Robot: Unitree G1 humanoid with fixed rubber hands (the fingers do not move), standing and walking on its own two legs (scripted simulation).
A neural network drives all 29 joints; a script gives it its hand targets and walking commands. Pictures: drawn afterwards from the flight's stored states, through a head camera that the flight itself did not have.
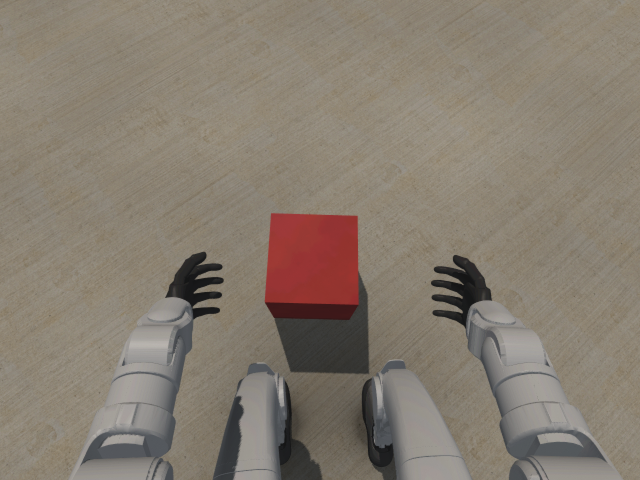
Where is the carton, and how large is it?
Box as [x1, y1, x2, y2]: [265, 213, 358, 319]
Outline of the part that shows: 271,213 265,303 273,316 293,318 348,319 358,304 357,216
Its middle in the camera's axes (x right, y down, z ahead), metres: -0.02 +0.07 +1.01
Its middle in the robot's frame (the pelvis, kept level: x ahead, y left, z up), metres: +0.50 +0.01 -0.56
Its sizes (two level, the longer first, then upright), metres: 0.217 0.210 0.231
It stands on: the floor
